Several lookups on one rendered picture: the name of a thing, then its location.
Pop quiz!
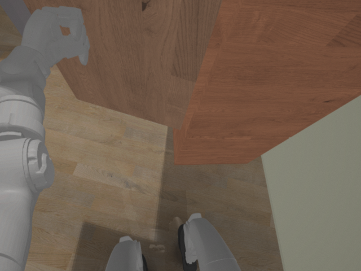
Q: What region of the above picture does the robot right foot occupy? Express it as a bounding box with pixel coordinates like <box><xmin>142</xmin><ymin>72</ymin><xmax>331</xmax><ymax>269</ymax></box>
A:
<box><xmin>178</xmin><ymin>224</ymin><xmax>197</xmax><ymax>271</ymax></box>

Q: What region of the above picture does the robot right shin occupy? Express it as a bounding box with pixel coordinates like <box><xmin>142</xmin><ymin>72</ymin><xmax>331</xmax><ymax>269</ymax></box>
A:
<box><xmin>184</xmin><ymin>213</ymin><xmax>202</xmax><ymax>263</ymax></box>

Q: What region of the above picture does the cupboard door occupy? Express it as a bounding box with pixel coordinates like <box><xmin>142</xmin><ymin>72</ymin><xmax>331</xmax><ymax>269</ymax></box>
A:
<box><xmin>23</xmin><ymin>0</ymin><xmax>223</xmax><ymax>130</ymax></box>

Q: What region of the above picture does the robot left upper arm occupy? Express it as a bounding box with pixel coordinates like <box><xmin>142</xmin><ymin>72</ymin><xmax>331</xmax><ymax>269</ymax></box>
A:
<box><xmin>0</xmin><ymin>138</ymin><xmax>55</xmax><ymax>271</ymax></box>

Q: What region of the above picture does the robot left hand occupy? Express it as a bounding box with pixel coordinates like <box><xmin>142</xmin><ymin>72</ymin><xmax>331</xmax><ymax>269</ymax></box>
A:
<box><xmin>21</xmin><ymin>6</ymin><xmax>90</xmax><ymax>67</ymax></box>

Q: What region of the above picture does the robot left forearm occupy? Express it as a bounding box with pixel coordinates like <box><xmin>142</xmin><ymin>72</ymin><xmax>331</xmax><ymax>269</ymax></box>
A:
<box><xmin>0</xmin><ymin>46</ymin><xmax>51</xmax><ymax>144</ymax></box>

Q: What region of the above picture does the handle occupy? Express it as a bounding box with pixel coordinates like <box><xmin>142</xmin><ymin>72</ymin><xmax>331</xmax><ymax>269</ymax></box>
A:
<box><xmin>0</xmin><ymin>0</ymin><xmax>53</xmax><ymax>68</ymax></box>

